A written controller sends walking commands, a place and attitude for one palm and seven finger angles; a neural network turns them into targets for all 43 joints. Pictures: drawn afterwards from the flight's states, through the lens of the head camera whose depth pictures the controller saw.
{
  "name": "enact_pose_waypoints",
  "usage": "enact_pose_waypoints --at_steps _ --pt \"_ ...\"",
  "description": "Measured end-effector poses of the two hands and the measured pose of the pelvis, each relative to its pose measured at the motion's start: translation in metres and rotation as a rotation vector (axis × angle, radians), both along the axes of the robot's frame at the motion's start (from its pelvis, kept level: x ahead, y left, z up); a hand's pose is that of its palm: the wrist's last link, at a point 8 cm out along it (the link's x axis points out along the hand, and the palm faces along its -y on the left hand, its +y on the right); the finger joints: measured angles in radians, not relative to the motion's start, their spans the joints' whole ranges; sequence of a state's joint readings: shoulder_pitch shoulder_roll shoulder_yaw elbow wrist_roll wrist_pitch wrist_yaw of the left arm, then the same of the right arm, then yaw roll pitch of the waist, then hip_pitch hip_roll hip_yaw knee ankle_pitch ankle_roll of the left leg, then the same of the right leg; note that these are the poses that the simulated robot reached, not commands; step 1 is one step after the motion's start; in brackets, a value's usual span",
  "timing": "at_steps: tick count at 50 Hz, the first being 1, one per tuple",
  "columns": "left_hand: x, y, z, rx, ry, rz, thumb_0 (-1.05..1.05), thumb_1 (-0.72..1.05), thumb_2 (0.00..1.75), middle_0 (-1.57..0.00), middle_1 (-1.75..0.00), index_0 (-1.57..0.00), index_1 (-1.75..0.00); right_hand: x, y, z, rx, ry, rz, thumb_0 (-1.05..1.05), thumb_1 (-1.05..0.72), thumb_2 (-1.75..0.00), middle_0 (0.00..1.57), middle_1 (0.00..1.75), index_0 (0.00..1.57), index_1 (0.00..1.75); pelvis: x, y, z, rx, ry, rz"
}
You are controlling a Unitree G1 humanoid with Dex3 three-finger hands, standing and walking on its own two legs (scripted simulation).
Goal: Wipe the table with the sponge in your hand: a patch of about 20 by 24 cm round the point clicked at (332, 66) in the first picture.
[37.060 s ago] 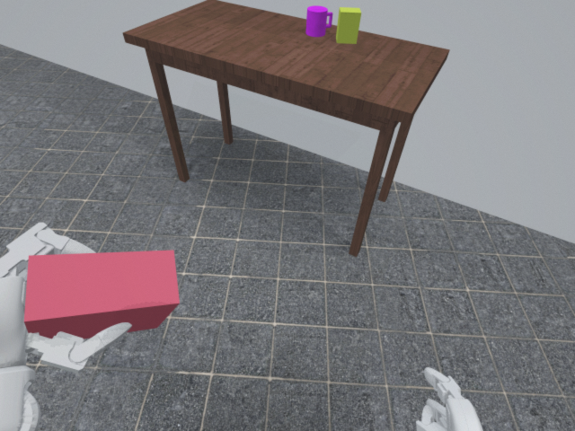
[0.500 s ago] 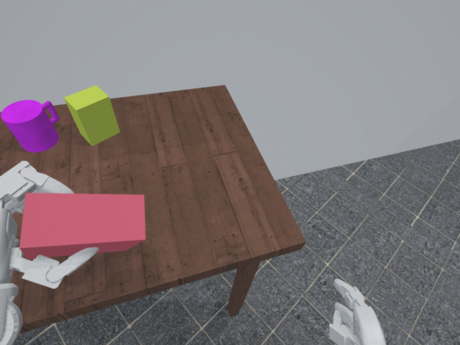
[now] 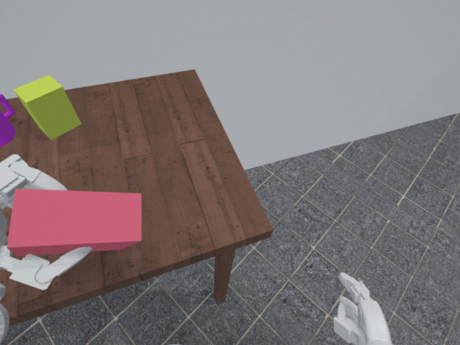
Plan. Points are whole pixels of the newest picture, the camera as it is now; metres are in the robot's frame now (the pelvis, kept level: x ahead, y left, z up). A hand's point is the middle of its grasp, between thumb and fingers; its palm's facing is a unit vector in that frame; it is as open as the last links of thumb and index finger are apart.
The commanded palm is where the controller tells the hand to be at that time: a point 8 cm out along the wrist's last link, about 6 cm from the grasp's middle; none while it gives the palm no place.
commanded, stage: come to a stop and stand still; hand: left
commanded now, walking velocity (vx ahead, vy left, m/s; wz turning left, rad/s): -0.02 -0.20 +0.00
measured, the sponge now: (97, 224) +0.24 +0.20 +0.13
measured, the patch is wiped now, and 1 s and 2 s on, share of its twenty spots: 0.00 0.00 0.00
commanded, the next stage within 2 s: look again from close up in 1.08 s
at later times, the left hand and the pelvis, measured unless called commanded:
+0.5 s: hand (27, 222) +0.22 +0.27 +0.16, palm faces +0.38 -0.83 -0.40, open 10.0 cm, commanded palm +0.17 +0.30 +0.18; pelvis +0.01 +0.02 +0.01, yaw +2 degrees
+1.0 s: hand out of the picture +0.23 +0.30 +0.16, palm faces +0.38 -0.84 -0.38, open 10.0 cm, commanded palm +0.16 +0.34 +0.18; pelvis +0.01 +0.05 +0.01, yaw +2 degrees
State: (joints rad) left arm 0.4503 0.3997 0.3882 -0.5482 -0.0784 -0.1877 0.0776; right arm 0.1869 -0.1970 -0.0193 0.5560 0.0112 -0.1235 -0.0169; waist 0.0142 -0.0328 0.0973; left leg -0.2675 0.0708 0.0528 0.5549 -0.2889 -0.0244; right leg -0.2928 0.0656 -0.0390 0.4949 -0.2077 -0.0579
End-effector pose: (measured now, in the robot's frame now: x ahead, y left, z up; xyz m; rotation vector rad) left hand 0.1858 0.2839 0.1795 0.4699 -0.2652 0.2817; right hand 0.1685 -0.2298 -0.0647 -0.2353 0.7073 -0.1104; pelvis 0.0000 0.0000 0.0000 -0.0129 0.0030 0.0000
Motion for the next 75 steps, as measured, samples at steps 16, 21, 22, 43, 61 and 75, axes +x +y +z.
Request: enact_pose_waypoints --at_steps 16,21,22,43,61,75 --pt "0.007 -0.004 0.0 0.005 0.035 0.029 -0.01 -0.49 1.05 -0.75 -1.35 -0.75 -1.34 -0.002 -0.024 0.0 -0.035 0.035 -0.066 0.01 -0.91 -0.9 0.2 0.3 0.2 0.3 0.014 -0.003 0.004 0.0 0.003 0.024" --pt "0.003 0.01 -0.001 0.004 0.046 0.06 -0.01 -0.49 1.05 -0.75 -1.35 -0.75 -1.34 0.009 -0.001 0.001 -0.006 0.013 -0.035 0.01 -0.91 -0.9 0.2 0.3 0.2 0.3 0.014 0.007 0.006 0.002 -0.008 0.024" --pt "0.001 0.013 -0.002 -0.001 0.047 0.065 -0.01 -0.49 1.05 -0.75 -1.35 -0.75 -1.35 0.012 0.005 0.002 0.0 0.008 -0.026 0.01 -0.91 -0.9 0.2 0.3 0.2 0.3 0.014 0.009 0.006 0.002 -0.01 0.025" --pt "0.0 0.055 -0.004 -0.05 -0.006 0.079 -0.01 -0.49 1.05 -0.75 -1.35 -0.75 -1.35 0.021 0.068 0.012 0.014 -0.012 0.058 0.01 -0.9 -0.9 0.21 0.3 0.2 0.3 0.013 0.048 0.009 -0.006 -0.017 0.035" --pt "0.006 0.072 0.014 0.128 -0.049 0.056 -0.01 -0.49 1.05 -0.75 -1.35 -0.76 -1.34 0.01 0.067 0.004 -0.019 0.026 0.08 0.01 -0.91 -0.9 0.21 0.3 0.2 0.3 0.01 0.052 0.007 -0.01 -0.008 0.046" --pt "-0.008 0.047 -0.009 -0.012 -0.005 -0.021 -0.01 -0.49 1.05 -0.75 -1.35 -0.75 -1.35 -0.003 0.062 0.007 0.027 -0.043 0.041 0.01 -0.91 -0.9 0.21 0.3 0.2 0.3 0.0 0.051 0.005 0.006 -0.027 0.018"
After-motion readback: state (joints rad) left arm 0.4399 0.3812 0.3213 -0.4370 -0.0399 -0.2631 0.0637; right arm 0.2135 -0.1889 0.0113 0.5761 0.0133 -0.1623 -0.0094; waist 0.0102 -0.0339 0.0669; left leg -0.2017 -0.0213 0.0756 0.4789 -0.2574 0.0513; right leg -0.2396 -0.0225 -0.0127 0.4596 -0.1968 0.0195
